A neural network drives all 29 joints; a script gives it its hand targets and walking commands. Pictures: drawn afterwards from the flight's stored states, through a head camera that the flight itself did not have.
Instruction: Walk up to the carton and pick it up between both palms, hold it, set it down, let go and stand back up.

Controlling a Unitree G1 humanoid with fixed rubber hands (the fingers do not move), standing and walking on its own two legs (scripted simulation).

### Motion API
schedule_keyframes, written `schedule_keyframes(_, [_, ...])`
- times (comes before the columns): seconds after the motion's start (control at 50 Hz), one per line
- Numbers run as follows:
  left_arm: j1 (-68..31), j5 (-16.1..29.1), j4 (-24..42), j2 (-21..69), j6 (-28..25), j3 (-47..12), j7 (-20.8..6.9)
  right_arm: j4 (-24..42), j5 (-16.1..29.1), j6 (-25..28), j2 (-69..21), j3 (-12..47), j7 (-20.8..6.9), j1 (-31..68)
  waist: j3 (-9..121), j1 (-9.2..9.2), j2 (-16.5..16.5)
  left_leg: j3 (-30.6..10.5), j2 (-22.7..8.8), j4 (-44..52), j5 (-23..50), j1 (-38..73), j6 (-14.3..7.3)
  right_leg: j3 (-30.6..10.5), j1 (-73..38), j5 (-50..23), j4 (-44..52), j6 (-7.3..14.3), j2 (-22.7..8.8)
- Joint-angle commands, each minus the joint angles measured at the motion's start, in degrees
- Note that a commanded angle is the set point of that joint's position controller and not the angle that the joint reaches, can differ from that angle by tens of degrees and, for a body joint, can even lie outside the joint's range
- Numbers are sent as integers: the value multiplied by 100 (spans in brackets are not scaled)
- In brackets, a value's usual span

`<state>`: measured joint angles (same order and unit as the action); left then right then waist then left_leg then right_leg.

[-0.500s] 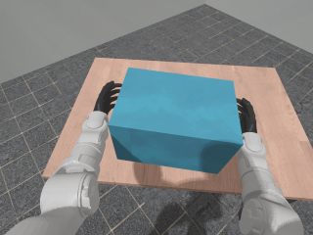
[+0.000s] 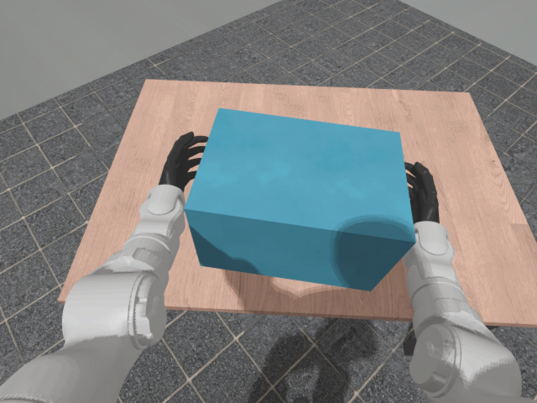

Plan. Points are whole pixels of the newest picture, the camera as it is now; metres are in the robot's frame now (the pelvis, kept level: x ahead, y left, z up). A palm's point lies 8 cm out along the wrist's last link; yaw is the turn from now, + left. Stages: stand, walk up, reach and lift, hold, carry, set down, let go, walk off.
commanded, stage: set down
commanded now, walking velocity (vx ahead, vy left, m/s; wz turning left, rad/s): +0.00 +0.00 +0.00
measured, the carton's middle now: (296, 201) +0.41 -0.09 +0.00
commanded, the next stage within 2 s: none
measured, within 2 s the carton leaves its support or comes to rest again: rests again in 1.02 s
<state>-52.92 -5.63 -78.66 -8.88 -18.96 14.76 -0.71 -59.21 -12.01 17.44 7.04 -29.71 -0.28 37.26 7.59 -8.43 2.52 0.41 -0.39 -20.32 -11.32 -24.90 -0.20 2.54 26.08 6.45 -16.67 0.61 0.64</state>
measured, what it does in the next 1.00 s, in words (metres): stands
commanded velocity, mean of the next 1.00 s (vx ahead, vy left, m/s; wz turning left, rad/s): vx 0.00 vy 0.00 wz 0.00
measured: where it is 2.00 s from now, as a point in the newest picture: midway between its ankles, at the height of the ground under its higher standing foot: outside the picture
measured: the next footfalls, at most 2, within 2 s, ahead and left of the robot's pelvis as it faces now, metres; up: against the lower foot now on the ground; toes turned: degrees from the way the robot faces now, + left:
none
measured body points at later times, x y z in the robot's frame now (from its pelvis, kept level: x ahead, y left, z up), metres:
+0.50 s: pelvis -0.01 +0.00 -0.01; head +0.11 -0.01 +0.43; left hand +0.48 +0.09 +0.02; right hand +0.36 -0.29 +0.00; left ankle -0.04 +0.11 -0.74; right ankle +0.00 -0.11 -0.74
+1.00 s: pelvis -0.02 +0.00 -0.01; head +0.13 -0.01 +0.41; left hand +0.47 +0.09 -0.01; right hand +0.36 -0.29 -0.02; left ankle -0.04 +0.11 -0.74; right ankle +0.00 -0.11 -0.74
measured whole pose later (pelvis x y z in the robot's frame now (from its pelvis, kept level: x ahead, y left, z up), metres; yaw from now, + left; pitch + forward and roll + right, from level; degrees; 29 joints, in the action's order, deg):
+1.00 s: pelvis -0.02 +0.00 -0.01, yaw +0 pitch +27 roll -1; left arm -60.2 -3.5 -91.4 -12.3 -30.7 12.6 0.2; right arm -71.9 -12.2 28.7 8.7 -33.3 0.0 45.1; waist 10.3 -9.5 2.9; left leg 0.2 -0.8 -26.1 -11.2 -42.2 0.2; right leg 4.0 43.0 5.8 -21.4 1.4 0.5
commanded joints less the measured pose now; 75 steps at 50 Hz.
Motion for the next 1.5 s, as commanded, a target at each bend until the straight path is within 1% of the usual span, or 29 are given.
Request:
schedule_keyframes(0.0, [-3394, -297, 687, 2757, -478, -849, -660, 736, -369, 544, -2256, 1540, -787, 3761, 3641, -194, -99, 40, -27, -247, 1970, 1288, 357, 183, -2033, -3463, -577, -256, -83])
schedule_keyframes(0.32, [-3827, -273, 0, 2671, -831, -765, -688, 121, -540, 805, -2222, 1208, -819, 4095, 4052, -326, 16, 34, -48, -458, 1911, 1015, 367, 222, -1469, -3450, -721, -236, -112])
schedule_keyframes(0.5, [-3744, -335, -253, 2654, -1083, -718, -674, -75, -601, 1015, -2298, 1226, -814, 4029, 4237, -258, 58, 49, -43, -558, 2035, 728, 334, 212, -1430, -3646, -831, -223, -133])
schedule_keyframes(0.66, [-3707, -300, -261, 2701, -1354, -834, -663, -246, -632, 1260, -2288, 1273, -794, 3958, 4483, -310, 78, 24, -32, -717, 2172, 454, 352, 235, -1331, -3731, -928, -223, -121])
schedule_keyframes(0.7, [-3698, -307, -332, 2669, -1388, -854, -667, -407, -646, 1266, -2292, 1264, -802, 3875, 4413, -324, 122, 9, -28, -697, 2052, 434, 341, 253, -1234, -3581, -935, -220, -123])
schedule_keyframes(0.78, [-3747, -305, -401, 2658, -1418, -906, -662, -686, -631, 1315, -2287, 1209, -803, 3843, 4324, -333, 246, 12, -35, -797, 2056, 517, 409, 279, -896, -3324, -902, -180, -101])
schedule_keyframes(0.9, [-3810, -356, -482, 2600, -1462, -864, -650, -929, -660, 1383, -2264, 1065, -796, 3884, 4245, -326, 364, 22, -24, -831, 1944, 481, 447, 304, -650, -3079, -881, -145, -114])
schedule_keyframes(1.18, [-3790, -507, -784, 2409, -1464, -635, -619, -1181, -910, 1374, -2186, 705, -806, 3863, 3920, -309, 337, 39, -27, -685, 1376, 380, 391, 355, -216, -2350, -759, -89, -151])
schedule_keyframes(1.48, [-3549, -715, -930, 2296, -1446, -420, -602, -1309, -1077, 1350, -2178, 533, -808, 3620, 3624, -304, 339, 12, -49, -644, 1304, 383, 374, 383, 13, -2185, -709, -76, -164])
